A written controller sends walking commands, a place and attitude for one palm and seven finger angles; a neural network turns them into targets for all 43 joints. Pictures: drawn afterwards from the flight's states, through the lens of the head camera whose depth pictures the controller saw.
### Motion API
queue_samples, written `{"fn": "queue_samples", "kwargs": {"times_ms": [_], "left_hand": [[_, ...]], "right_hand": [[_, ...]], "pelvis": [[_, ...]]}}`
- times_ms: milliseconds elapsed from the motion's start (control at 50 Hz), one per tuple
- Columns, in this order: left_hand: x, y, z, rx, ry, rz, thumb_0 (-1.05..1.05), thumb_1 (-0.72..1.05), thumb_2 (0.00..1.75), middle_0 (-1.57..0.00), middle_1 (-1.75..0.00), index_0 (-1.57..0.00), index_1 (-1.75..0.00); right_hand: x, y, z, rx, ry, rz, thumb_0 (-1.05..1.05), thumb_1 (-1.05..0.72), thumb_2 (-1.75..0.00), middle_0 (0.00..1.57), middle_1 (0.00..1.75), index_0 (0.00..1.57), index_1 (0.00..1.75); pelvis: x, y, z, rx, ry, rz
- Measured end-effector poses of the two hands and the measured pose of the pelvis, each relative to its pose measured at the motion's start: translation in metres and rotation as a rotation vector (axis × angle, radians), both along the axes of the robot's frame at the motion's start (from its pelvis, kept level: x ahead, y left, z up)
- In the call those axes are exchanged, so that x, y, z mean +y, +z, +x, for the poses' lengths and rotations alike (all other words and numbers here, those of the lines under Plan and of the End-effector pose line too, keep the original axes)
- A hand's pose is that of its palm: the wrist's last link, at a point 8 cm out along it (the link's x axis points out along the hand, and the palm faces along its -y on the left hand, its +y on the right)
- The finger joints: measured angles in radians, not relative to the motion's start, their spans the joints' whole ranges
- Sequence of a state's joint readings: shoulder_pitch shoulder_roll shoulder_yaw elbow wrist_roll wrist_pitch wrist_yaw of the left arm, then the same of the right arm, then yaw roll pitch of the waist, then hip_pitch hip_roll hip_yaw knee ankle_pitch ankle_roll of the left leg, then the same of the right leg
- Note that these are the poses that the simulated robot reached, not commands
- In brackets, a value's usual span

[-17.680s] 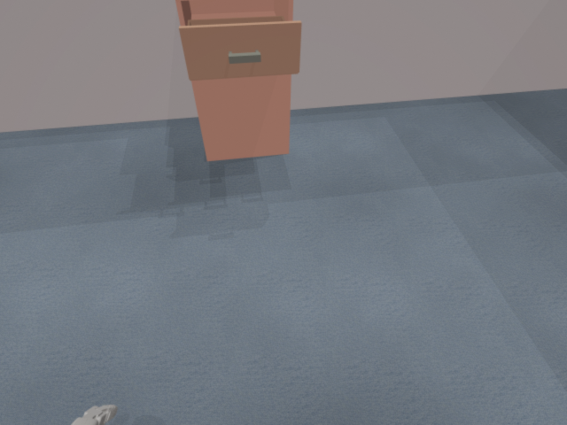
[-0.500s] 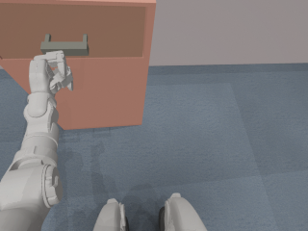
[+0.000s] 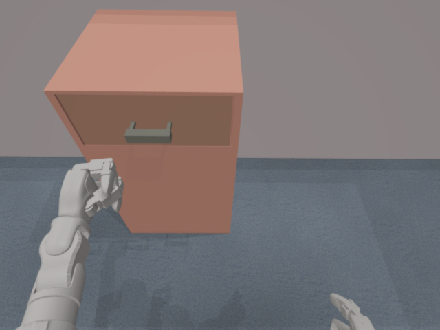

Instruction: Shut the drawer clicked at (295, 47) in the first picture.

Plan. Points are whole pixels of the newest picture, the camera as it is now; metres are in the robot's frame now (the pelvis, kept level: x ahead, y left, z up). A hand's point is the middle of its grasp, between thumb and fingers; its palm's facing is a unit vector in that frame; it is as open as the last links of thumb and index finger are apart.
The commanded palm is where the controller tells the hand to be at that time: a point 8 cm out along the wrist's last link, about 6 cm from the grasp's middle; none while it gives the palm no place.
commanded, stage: draw the hand back to the body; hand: left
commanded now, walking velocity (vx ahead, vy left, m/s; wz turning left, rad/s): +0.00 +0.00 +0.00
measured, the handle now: (150, 130) +0.58 +0.20 -0.02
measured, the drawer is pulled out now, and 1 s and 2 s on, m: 0.00 0.00 0.00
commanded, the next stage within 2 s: step back with the hand held close in 0.86 s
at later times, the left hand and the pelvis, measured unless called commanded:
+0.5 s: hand (50, 230) +0.23 +0.22 +0.16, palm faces +0.32 -0.89 -0.33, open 3.2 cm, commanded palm +0.18 +0.26 +0.18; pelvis +0.01 -0.01 +0.04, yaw +0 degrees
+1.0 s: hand (11, 258) +0.18 +0.23 +0.19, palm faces +0.40 -0.83 -0.38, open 3.2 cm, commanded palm +0.13 +0.27 +0.21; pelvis +0.00 -0.01 +0.04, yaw +0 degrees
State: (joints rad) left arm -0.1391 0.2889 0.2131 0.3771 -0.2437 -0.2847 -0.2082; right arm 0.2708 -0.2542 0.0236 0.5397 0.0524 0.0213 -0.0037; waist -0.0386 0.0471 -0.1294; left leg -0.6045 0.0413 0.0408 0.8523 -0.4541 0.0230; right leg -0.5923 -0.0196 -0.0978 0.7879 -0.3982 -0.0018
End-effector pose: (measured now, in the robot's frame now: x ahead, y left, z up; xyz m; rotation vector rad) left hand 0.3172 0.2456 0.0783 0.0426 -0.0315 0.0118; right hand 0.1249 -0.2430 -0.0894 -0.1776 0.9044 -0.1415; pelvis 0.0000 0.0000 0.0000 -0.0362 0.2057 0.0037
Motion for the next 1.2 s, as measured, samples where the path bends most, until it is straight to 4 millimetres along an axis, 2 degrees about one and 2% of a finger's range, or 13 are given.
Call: {"fn": "queue_samples", "kwargs": {"times_ms": [140,360,620,740,940,1000,1100,1140,1200], "left_hand": [[0.007,0.025,-0.045,0.078,0.157,0.186,0.01,0.89,0.9,-1.4,-1.59,-1.4,-1.6],[0.013,0.077,-0.094,0.003,0.282,0.253,0.01,0.89,0.9,-1.4,-1.59,-1.4,-1.6],[0.022,0.123,-0.157,-0.079,0.368,0.365,0.01,0.89,0.9,-1.4,-1.59,-1.4,-1.6],[0.022,0.144,-0.179,-0.139,0.395,0.42,0.01,0.89,0.9,-1.4,-1.59,-1.4,-1.6],[0.021,0.127,-0.177,-0.098,0.399,0.383,0.01,0.89,0.9,-1.4,-1.59,-1.41,-1.6],[0.019,0.131,-0.176,-0.118,0.384,0.389,0.01,0.89,0.9,-1.4,-1.59,-1.41,-1.6],[0.027,0.156,-0.168,-0.228,0.369,0.474,0.01,0.89,0.9,-1.4,-1.59,-1.41,-1.6],[0.03,0.155,-0.163,-0.222,0.353,0.488,0.01,0.89,0.9,-1.4,-1.59,-1.41,-1.6],[0.031,0.142,-0.158,-0.155,0.309,0.488,0.01,0.89,0.9,-1.4,-1.59,-1.41,-1.6]], "right_hand": [[0.003,0.026,0.023,-0.106,0.001,-0.018,0.01,-0.91,-0.9,0.2,0.3,0.2,0.3],[0.019,0.051,0.055,-0.22,0.083,-0.001,0.01,-0.91,-0.9,0.2,0.3,0.2,0.3],[0.019,0.054,0.059,-0.246,0.126,0.017,0.02,-0.91,-0.9,0.2,0.3,0.2,0.3],[0.017,0.053,0.059,-0.264,0.121,0.019,0.02,-0.91,-0.9,0.2,0.3,0.2,0.3],[0.016,0.052,0.049,-0.26,0.112,0.007,0.02,-0.91,-0.9,0.2,0.3,0.2,0.3],[0.015,0.052,0.046,-0.266,0.107,0.003,0.02,-0.91,-0.9,0.2,0.3,0.2,0.3],[0.012,0.053,0.04,-0.235,0.084,-0.008,0.02,-0.91,-0.9,0.2,0.3,0.2,0.3],[0.009,0.052,0.035,-0.213,0.063,-0.015,0.02,-0.91,-0.9,0.2,0.3,0.2,0.3],[0.005,0.049,0.025,-0.177,0.024,-0.024,0.02,-0.91,-0.9,0.2,0.3,0.2,0.3]], "pelvis": [[-0.002,0.017,-0.001,-0.1,-0.007,0.018],[-0.005,0.035,0.003,-0.22,-0.003,0.027],[-0.011,0.04,0.009,-0.268,0.0,0.024],[-0.011,0.039,0.008,-0.279,0.0,0.022],[-0.012,0.04,0.001,-0.282,-0.002,0.024],[-0.011,0.039,0.002,-0.285,-0.004,0.024],[-0.008,0.04,-0.003,-0.254,-0.013,0.016],[-0.005,0.041,-0.005,-0.238,-0.02,0.017],[0.0,0.041,-0.01,-0.217,-0.031,0.019]]}}
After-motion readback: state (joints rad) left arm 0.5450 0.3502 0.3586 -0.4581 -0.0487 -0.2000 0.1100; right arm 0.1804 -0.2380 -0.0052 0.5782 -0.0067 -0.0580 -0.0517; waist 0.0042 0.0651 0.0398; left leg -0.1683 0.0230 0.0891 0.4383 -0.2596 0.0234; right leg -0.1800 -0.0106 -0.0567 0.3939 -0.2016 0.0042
